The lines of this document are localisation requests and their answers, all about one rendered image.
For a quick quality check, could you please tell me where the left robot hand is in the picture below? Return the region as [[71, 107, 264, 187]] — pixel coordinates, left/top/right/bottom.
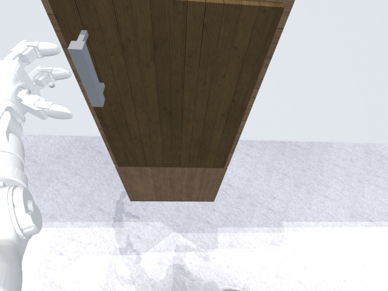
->
[[0, 40, 73, 120]]

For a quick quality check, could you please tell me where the handle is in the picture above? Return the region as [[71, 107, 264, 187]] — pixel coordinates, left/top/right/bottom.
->
[[68, 30, 105, 107]]

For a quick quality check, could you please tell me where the cupboard door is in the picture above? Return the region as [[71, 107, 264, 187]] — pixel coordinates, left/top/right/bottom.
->
[[48, 0, 284, 168]]

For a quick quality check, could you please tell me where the robot left forearm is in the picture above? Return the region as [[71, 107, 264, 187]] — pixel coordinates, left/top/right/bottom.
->
[[0, 98, 28, 188]]

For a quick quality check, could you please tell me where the robot left upper arm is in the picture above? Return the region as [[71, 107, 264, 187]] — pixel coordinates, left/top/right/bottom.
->
[[0, 186, 42, 291]]

